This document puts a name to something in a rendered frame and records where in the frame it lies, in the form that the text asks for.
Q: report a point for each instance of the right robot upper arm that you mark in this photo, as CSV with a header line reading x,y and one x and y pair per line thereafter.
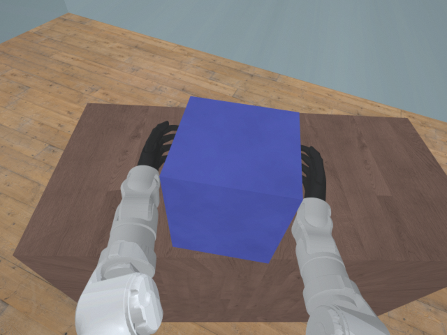
x,y
331,319

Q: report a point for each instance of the left robot upper arm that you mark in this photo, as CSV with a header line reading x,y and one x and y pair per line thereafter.
x,y
124,305

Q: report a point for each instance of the robot left hand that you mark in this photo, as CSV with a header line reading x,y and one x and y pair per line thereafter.
x,y
153,149

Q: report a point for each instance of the robot right hand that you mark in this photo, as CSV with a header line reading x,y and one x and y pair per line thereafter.
x,y
315,181

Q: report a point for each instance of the robot left forearm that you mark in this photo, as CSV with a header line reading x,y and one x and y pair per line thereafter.
x,y
131,244

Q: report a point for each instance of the pedestal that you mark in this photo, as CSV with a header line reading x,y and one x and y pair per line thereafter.
x,y
386,191

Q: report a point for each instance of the robot right forearm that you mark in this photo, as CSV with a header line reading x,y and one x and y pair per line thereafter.
x,y
321,266

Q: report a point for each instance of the carton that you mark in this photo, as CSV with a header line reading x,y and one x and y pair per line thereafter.
x,y
232,179

